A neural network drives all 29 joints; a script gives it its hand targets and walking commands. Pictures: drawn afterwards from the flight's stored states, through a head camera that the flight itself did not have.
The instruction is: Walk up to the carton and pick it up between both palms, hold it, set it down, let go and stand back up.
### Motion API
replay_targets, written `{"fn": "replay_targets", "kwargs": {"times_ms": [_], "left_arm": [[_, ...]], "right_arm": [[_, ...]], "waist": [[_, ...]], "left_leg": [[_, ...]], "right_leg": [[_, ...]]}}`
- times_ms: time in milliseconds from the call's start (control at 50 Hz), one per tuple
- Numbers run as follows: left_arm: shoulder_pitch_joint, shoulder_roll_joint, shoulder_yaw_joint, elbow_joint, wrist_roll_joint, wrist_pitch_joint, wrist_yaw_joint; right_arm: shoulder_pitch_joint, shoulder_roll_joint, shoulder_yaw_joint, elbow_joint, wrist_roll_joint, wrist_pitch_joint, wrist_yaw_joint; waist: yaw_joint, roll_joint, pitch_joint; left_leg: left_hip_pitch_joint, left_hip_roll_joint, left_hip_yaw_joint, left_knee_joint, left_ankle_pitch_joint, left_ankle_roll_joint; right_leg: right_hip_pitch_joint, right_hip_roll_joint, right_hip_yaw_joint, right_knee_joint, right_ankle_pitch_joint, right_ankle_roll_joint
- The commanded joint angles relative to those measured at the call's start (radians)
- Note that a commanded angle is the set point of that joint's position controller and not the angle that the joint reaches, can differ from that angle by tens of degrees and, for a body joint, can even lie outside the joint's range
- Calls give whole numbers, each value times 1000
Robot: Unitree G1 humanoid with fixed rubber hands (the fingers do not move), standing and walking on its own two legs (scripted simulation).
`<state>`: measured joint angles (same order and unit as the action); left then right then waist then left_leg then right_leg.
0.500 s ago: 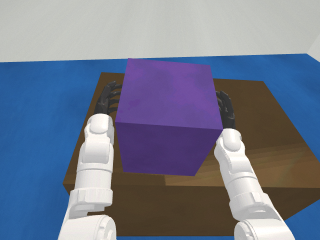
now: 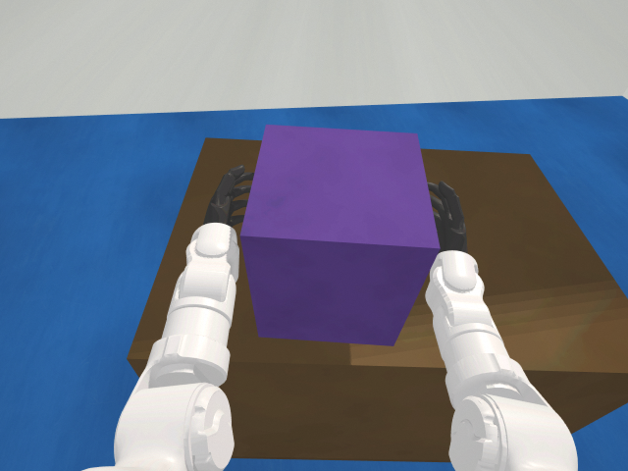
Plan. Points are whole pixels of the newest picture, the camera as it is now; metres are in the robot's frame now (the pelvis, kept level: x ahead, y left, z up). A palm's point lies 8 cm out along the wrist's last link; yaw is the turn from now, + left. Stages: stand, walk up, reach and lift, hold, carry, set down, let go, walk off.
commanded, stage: set down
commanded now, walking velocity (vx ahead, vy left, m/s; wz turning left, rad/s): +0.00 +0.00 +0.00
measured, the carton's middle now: (333, 241) +0.42 -0.02 +0.06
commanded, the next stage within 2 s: none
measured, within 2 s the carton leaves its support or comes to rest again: rests again in 1.42 s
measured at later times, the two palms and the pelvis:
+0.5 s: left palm (228, 229) +0.41 +0.13 +0.09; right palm (444, 248) +0.39 -0.17 +0.09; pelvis +0.01 +0.00 +0.00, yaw -1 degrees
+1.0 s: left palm (240, 236) +0.43 +0.11 +0.06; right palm (444, 253) +0.40 -0.18 +0.06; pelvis +0.02 +0.00 +0.00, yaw -2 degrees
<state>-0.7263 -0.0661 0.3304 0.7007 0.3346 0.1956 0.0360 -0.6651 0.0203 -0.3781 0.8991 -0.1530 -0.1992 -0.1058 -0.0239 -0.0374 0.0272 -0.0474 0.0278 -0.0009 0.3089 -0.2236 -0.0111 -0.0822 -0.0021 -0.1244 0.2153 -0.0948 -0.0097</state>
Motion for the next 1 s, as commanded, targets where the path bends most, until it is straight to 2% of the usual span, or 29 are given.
{"fn": "replay_targets", "kwargs": {"times_ms": [0, 20, 40, 100, 140, 200, 240, 280, 320, 360, 400, 420, 460, 500, 520, 540, 560, 600, 680, 720, 740, 800, 820, 840, 880, 900, 920, 960, 980], "left_arm": [[-545, -510, -266, -73, -22, -94, -131], [-548, -504, -264, -71, -27, -98, -131], [-559, -510, -282, -110, -32, -111, -129], [-574, -509, -263, -78, -24, -123, -129], [-570, -493, -228, -65, -25, -129, -135], [-596, -496, -258, -57, -37, -155, -136], [-618, -503, -259, -41, -43, -175, -126], [-625, -489, -239, -16, -24, -183, -115], [-628, -515, -243, -14, -24, -193, -110], [-649, -517, -236, -15, -49, -206, -106], [-661, -517, -231, 25, -40, -221, -100], [-653, -507, -213, 52, -30, -221, -98], [-664, -505, -194, 59, -16, -225, -94], [-647, -504, -184, 58, -5, -227, -95], [-646, -504, -178, 87, -14, -226, -95], [-646, -486, -162, 94, -10, -226, -96], [-659, -481, -146, 94, 5, -231, -95], [-679, -492, -152, 77, 7, -242, -93], [-648, -477, -118, 114, 18, -236, -87], [-643, -466, -96, 112, 32, -231, -88], [-635, -473, -98, 118, 31, -233, -92], [-672, -455, -105, 102, 21, -256, -90], [-677, -451, -103, 109, 21, -264, -92], [-689, -445, -94, 124, 25, -268, -91], [-693, -462, -110, 115, 26, -278, -88], [-705, -462, -118, 103, 13, -285, -82], [-696, -468, -116, 131, 20, -291, -78], [-695, -466, -121, 150, 16, -305, -71], [-691, -463, -114, 160, 21, -316, -71]], "right_arm": [[-692, 436, 300, -148, -63, -73, 144], [-691, 446, 300, -154, -65, -78, 144], [-683, 447, 305, -147, -60, -87, 144], [-669, 454, 287, -116, -83, -85, 143], [-660, 457, 270, -98, -100, -80, 144], [-679, 476, 272, -138, -111, -99, 146], [-694, 470, 252, -130, -136, -113, 148], [-677, 452, 224, -67, -150, -108, 155], [-691, 465, 216, -89, -161, -116, 162], [-703, 467, 202, -62, -166, -115, 169], [-710, 469, 182, -53, -183, -119, 174], [-702, 468, 178, -36, -191, -116, 176], [-699, 460, 150, -14, -208, -110, 183], [-697, 462, 134, -24, -212, -119, 187], [-709, 455, 127, -23, -214, -119, 189], [-697, 452, 115, -7, -225, -115, 187], [-693, 470, 115, -16, -226, -114, 187], [-704, 477, 104, 0, -233, -117, 191], [-681, 457, 72, 41, -248, -107, 205], [-668, 456, 51, 41, -247, -107, 209], [-674, 459, 69, 21, -256, -106, 209], [-686, 475, 74, 4, -275, -112, 208], [-683, 487, 59, 5, -284, -112, 206], [-685, 476, 41, 24, -294, -110, 206], [-662, 480, 34, 32, -303, -112, 208], [-659, 483, 36, 43, -288, -118, 211], [-682, 478, 42, 34, -290, -126, 213], [-701, 475, 45, 20, -294, -141, 214], [-704, 479, 56, 27, -301, -148, 212]], "waist": [[12, 18, -471], [11, 12, -478], [7, 36, -514], [-9, 41, -495], [-6, 3, -464], [-3, 11, -537], [0, 27, -572], [-12, 41, -535], [-4, 57, -557], [-13, 29, -596], [-13, 43, -585], [-2, 27, -573], [-11, 33, -568], [2, 55, -587], [-3, 51, -590], [-10, 20, -562], [-1, 30, -563], [-1, 55, -593], [-5, 42, -542], [-3, 50, -523], [-1, 24, -545], [-10, 17, -612], [-16, 1, -616], [-13, 15, -599], [-17, 69, -615], [-29, 84, -638], [-3, 73, -669], [-8, 67, -700], [5, 51, -716]], "left_leg": [[-44, -35, 80, -28, 377, -39], [-46, -35, 85, -17, 397, -42], [-23, -37, 83, -2, 451, -49], [-39, -37, 81, -4, 426, -47], [-73, -35, 84, -21, 385, -35], [-103, -40, 93, -25, 366, -30], [-79, -32, 80, -10, 390, -42], [-56, -30, 90, -3, 403, -55], [-60, -22, 93, 3, 418, -58], [-63, -23, 80, -2, 423, -57], [-80, -23, 85, 5, 424, -64], [-86, -22, 87, -1, 394, -56], [-89, -13, 86, -8, 403, -57], [-92, -15, 93, 0, 417, -60], [-96, -12, 78, -2, 411, -59], [-111, -10, 89, 0, 399, -52], [-120, -15, 96, -2, 374, -50], [-119, -14, 90, -3, 416, -55], [-80, -8, 93, 5, 443, -64], [-84, -10, 97, 11, 439, -61], [-107, -14, 98, -1, 402, -51], [-145, -19, 104, -4, 384, -32], [-172, -18, 105, -11, 353, -29], [-182, -20, 105, -21, 331, -35], [-157, -12, 91, -7, 372, -42], [-115, -8, 91, 13, 437, -51], [-89, -5, 91, 33, 488, -50], [-115, -2, 93, 45, 495, -57], [-148, -5, 99, 46, 482, -50]], "right_leg": [[348, 18, -13, 77, 351, 36], [362, 24, -18, 81, 374, 34], [362, 20, -10, 90, 421, 34], [361, 17, -9, 90, 416, 33], [384, 17, -11, 92, 413, 40], [410, 12, -5, 113, 472, 47], [376, 15, -11, 113, 454, 36], [319, 19, -12, 99, 405, 27], [312, 19, -15, 103, 403, 26], [312, 20, -15, 110, 418, 22], [299, 19, -13, 106, 405, 21], [298, 17, -14, 104, 393, 24], [301, 23, -17, 104, 382, 17], [303, 14, -9, 104, 398, 13], [297, 15, -9, 104, 404, 11], [290, 15, -10, 105, 408, 18], [310, 12, -6, 109, 405, 20], [303, 7, -3, 122, 430, 17], [254, 21, -9, 112, 383, 20], [236, 18, -10, 105, 373, 17], [259, 17, -9, 103, 370, 19], [298, 4, 4, 134, 470, 40], [313, 3, 5, 138, 459, 43], [309, 1, 4, 138, 429, 42], [267, 1, -1, 139, 425, 27], [230, 7, -3, 144, 436, 25], [199, 11, -8, 144, 449, 25], [206, 16, -11, 149, 484, 25], [220, 11, -2, 154, 486, 25]]}}
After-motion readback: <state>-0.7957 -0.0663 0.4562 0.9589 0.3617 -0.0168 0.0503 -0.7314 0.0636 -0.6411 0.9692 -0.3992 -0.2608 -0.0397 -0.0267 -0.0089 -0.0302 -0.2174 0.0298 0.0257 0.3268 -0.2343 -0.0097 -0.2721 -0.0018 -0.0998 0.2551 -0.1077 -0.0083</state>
